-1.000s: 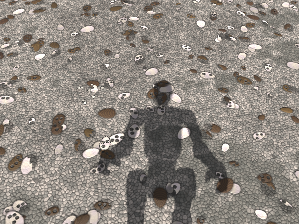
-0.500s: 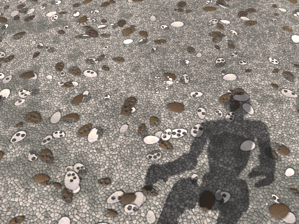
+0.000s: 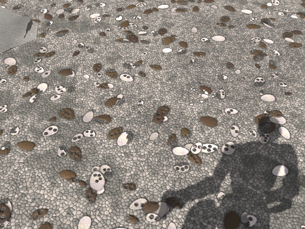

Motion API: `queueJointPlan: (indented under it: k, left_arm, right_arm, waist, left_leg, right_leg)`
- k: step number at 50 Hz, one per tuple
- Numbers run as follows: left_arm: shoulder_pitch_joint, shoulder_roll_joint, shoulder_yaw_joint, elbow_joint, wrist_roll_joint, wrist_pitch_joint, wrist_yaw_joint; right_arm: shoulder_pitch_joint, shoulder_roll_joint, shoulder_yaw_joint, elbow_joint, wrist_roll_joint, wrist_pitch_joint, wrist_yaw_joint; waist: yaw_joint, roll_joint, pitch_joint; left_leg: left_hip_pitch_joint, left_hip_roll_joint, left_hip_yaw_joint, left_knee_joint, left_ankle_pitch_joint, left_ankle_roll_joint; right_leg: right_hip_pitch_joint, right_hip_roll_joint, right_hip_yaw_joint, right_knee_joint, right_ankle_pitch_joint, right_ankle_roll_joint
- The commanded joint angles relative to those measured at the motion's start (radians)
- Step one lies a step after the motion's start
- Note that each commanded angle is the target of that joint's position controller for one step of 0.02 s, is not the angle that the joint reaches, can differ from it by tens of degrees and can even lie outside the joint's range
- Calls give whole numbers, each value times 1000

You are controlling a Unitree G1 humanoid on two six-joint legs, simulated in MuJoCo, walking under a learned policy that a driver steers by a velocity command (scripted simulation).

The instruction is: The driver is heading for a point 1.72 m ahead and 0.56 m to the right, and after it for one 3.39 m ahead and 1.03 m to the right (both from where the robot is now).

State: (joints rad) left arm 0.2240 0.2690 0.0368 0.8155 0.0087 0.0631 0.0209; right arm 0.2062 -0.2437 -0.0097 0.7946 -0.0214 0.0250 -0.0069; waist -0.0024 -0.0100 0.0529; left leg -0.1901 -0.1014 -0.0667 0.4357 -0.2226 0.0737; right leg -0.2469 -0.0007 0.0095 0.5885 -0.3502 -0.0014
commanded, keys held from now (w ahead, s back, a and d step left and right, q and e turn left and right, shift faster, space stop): no key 0.82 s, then w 0.18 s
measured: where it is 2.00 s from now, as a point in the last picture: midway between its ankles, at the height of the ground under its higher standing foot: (151, 211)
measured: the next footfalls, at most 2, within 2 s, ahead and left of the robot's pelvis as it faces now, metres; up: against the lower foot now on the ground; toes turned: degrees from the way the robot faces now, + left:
right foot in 0.04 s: +0.03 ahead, -0.12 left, +0.00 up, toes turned +1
left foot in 1.16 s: +0.13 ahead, +0.09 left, +0.00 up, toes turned +2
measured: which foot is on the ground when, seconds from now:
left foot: down 0.00-0.90, up 0.92-1.00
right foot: up 0.00-0.02, down 0.04-1.00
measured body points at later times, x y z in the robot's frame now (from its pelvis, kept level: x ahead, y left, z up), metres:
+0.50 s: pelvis +0.01 -0.03 +0.01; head +0.01 -0.03 +0.46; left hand +0.06 +0.22 -0.14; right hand +0.03 -0.29 -0.15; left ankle +0.00 +0.08 -0.74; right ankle -0.01 -0.12 -0.74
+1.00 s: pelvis +0.03 -0.03 +0.00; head +0.02 -0.03 +0.45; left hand +0.00 +0.21 -0.16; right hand +0.02 -0.27 -0.16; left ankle +0.00 +0.07 -0.72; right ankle -0.01 -0.12 -0.74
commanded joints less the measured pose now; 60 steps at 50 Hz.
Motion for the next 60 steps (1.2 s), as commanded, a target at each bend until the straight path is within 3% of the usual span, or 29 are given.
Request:
queueJointPlan:
  k: [1,2,3,4,5,7,8,11,17,28,41,42,44,46,47,49,51,54,57,58,59,60]
  left_arm:
    - [62,65,5,-15,10,-36,17]
    - [70,111,6,-14,25,-52,22]
    - [-16,158,11,-17,8,-57,13]
    - [-51,112,2,-18,5,-62,2]
    - [-56,88,-7,-11,4,-66,-3]
    - [-15,93,-8,20,1,-69,4]
    - [-1,96,-7,36,-3,-69,7]
    - [5,81,-11,67,-1,-68,8]
    - [0,75,-17,127,1,-71,10]
    - [30,46,-36,221,1,-73,13]
    - [81,9,-45,284,1,-74,19]
    - [91,7,-46,288,3,-73,18]
    - [109,51,-25,292,3,-64,17]
    - [178,82,-4,303,5,-53,14]
    - [205,87,4,311,6,-52,14]
    - [226,72,11,311,18,-65,10]
    - [210,78,19,300,18,-85,6]
    - [183,73,24,286,12,-103,3]
    - [142,69,27,268,2,-107,-2]
    - [137,40,18,257,10,-115,-5]
    - [106,-40,-6,221,5,-126,-16]
    - [87,-14,3,186,20,-128,-23]
  right_arm:
    - [-19,-119,-19,-29,10,-17,-11]
    - [12,-81,-7,-26,10,-25,-8]
    - [58,-83,-12,-3,18,-17,-8]
    - [49,-105,-12,26,3,-11,-11]
    - [34,-118,-17,45,3,-10,-12]
    - [20,-136,-24,70,7,-15,-9]
    - [26,-127,-21,82,7,-18,-9]
    - [35,-101,-14,133,11,-20,-15]
    - [39,-94,-9,210,12,-18,-23]
    - [61,-76,5,305,13,-18,-31]
    - [88,-34,18,361,14,-19,-38]
    - [96,-26,20,365,13,-18,-38]
    - [93,-34,14,355,5,-16,-37]
    - [56,-22,12,323,-15,-17,-24]
    - [37,-7,14,304,-23,-24,-17]
    - [-12,-12,10,266,-23,-44,-6]
    - [-12,-16,3,247,-17,-66,7]
    - [-15,-11,-6,223,-3,-83,19]
    - [152,6,-17,272,6,-85,13]
    - [248,-22,-29,298,2,-90,5]
    - [375,-112,-51,312,-14,-100,-6]
    - [465,-175,-68,346,-4,-90,-4]
  waist:
    - [35,53,-75]
    - [11,-38,-105]
    - [-55,-119,-59]
    - [-41,-105,-57]
    - [-26,-94,-35]
    - [-4,-86,-32]
    - [-3,-80,-35]
    - [2,-20,-27]
    - [2,5,-17]
    - [-1,3,-9]
    - [1,5,4]
    - [4,2,-16]
    - [14,-43,6]
    - [47,-114,69]
    - [53,-133,108]
    - [60,-97,147]
    - [37,-61,122]
    - [17,-82,86]
    - [-61,-52,60]
    - [-96,8,30]
    - [-145,231,-17]
    - [-140,303,-12]
  left_leg:
    - [-71,239,-225,-64,247,52]
    - [-112,188,-174,-12,158,11]
    - [-41,84,-87,-58,3,-7]
    - [49,100,-87,-86,22,-13]
    - [56,105,-105,-101,71,-11]
    - [60,126,-112,-97,153,-11]
    - [51,133,-115,-101,167,-13]
    - [27,131,-112,-121,146,-24]
    - [38,139,-111,-133,148,-30]
    - [44,151,-101,-128,149,-30]
    - [30,155,-90,-117,142,-34]
    - [34,146,-83,-117,78,-32]
    - [-32,88,-34,-31,-135,-16]
    - [-188,40,34,132,-279,-5]
    - [-251,54,74,220,-259,-4]
    - [-342,112,71,361,-247,-8]
    - [-373,139,67,378,-235,-10]
    - [-234,116,115,241,-181,-14]
    - [127,53,179,29,-41,-8]
    - [278,87,112,-16,-91,-2]
    - [383,337,-266,-213,-378,51]
    - [362,490,-588,-337,-587,140]
  right_leg:
    - [216,-44,52,-286,232,-24]
    - [288,-179,193,-324,315,-47]
    - [131,-233,234,-290,404,-110]
    - [75,-208,207,-285,344,-109]
    - [71,-155,164,-284,289,-77]
    - [95,-108,124,-282,276,-50]
    - [115,-104,119,-278,288,-50]
    - [138,-108,119,-274,279,-60]
    - [125,-102,121,-285,257,-65]
    - [113,-90,118,-292,254,-66]
    - [103,-81,117,-288,255,-68]
    - [110,-75,120,-302,155,-69]
    - [94,-70,161,-325,-150,-101]
    - [83,-166,320,-410,-461,-183]
    - [74,-238,403,-457,-526,-228]
    - [69,-308,475,-504,-445,-274]
    - [110,-294,418,-490,-316,-263]
    - [60,-219,279,-445,-171,-222]
    - [-155,-150,176,-312,-162,-186]
    - [-253,-107,128,-186,-149,-162]
    - [-380,13,-18,152,-126,-110]
    - [-510,69,-56,399,-223,-106]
